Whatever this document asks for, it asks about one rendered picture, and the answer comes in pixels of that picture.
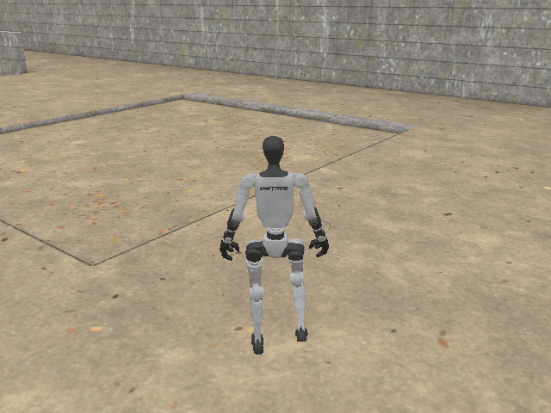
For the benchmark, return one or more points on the robot right hand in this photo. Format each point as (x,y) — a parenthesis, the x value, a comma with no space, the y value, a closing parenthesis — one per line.
(324,245)

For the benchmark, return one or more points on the left robot forearm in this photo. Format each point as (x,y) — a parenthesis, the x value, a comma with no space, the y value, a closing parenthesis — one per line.
(231,229)

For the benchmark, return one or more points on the robot left hand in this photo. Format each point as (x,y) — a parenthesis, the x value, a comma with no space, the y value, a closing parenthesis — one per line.
(225,246)

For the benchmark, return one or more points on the right robot upper arm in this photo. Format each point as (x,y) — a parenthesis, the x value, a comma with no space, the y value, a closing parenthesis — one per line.
(301,181)

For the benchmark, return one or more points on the right robot forearm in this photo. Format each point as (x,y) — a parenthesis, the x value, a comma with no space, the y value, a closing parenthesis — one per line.
(317,227)

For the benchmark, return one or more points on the left robot upper arm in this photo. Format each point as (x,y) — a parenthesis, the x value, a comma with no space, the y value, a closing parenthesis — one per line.
(242,196)

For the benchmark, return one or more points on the robot right thigh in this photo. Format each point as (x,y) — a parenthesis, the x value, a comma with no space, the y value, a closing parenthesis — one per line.
(295,252)

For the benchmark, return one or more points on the humanoid robot head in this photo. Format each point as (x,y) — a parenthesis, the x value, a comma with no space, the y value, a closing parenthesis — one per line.
(273,148)

